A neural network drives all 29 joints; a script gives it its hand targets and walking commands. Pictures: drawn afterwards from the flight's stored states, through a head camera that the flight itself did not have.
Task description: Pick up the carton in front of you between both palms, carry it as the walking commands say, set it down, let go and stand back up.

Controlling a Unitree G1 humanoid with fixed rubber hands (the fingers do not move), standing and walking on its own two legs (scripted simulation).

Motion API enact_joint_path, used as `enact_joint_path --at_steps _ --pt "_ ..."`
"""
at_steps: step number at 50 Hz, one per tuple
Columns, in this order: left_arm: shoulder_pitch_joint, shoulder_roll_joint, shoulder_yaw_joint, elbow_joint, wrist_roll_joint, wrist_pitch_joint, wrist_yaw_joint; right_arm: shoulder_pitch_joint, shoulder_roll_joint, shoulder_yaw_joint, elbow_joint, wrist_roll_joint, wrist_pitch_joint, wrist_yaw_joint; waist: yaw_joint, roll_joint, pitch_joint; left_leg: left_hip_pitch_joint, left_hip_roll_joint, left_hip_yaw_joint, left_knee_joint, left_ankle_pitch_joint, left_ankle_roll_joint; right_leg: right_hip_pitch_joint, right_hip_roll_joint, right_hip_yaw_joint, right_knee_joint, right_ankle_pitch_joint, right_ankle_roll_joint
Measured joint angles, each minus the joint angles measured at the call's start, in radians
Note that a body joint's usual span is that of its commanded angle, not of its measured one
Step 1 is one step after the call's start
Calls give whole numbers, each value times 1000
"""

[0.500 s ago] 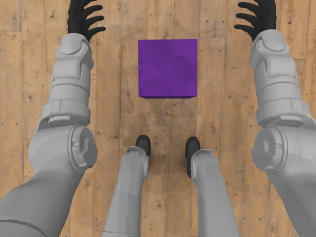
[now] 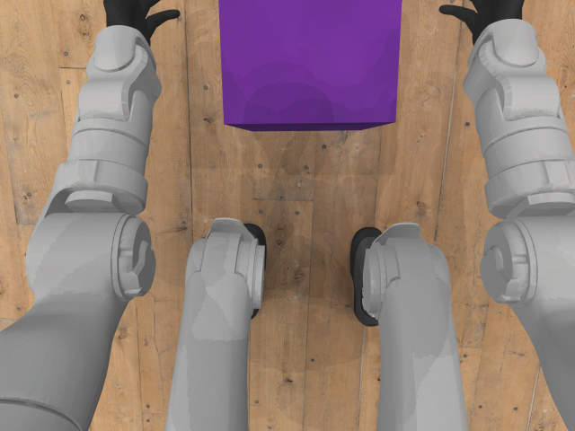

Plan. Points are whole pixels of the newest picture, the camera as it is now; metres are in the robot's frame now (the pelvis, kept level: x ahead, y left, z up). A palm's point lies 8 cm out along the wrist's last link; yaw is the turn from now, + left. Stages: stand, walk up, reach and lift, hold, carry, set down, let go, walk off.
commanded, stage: reach and lift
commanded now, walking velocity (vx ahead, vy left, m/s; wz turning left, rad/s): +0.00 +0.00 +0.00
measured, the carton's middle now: (307, 60) +0.53 +0.01 -0.31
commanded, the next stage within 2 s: none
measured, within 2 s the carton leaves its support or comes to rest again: leaves its support in 1.18 s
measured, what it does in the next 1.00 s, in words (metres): lowers itself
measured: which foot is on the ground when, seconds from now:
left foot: down 0.00-1.00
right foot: down 0.00-1.00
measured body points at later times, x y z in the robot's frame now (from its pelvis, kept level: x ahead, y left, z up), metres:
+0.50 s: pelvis +0.00 +0.00 -0.07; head +0.37 +0.00 +0.17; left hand +0.56 +0.19 -0.25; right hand +0.56 -0.17 -0.25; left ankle +0.10 +0.13 -0.40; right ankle +0.10 -0.13 -0.40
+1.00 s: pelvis -0.01 +0.00 -0.07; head +0.36 +0.01 +0.17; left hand +0.55 +0.16 -0.25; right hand +0.55 -0.14 -0.25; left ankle +0.10 +0.13 -0.40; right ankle +0.10 -0.13 -0.40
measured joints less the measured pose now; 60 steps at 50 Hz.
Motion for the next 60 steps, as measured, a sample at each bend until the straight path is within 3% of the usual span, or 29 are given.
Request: enact_joint_path --at_steps 12,23,39,46,50,54,60 --pt "-196 33 -56 191 -31 -35 5 -199 -40 40 201 47 -37 8 -2 -2 216 -69 -1 2 178 5 -3 -67 2 -5 177 3 6" --pt "-212 49 -115 191 -75 -63 6 -193 -35 88 181 100 -68 -10 -6 0 284 -52 15 6 269 -49 8 -47 -9 -15 263 -48 1" --pt "-237 2 -136 218 -66 -64 8 -216 20 88 197 75 -70 -12 -8 0 264 -60 14 7 236 -22 10 -53 -9 -14 230 -23 3" --pt "-287 -14 -100 251 -19 -44 44 -264 49 28 228 10 -53 -43 -7 -2 296 -42 10 6 236 -16 8 -36 -1 -10 230 -17 5" --pt "-272 -31 -33 213 51 7 18 -245 61 -45 188 -53 -4 -14 -8 -2 294 -41 6 8 259 -28 8 -35 2 -6 255 -30 8" --pt "-214 -47 -4 130 70 48 2 -188 78 -76 110 -68 31 -1 -6 -7 276 -45 6 8 283 -46 7 -41 6 -5 279 -47 8" --pt "-93 -84 -33 -16 36 111 69 -93 99 -45 -7 -30 96 -44 -6 -14 197 -61 -9 -1 281 -58 -3 -56 26 3 277 -58 19"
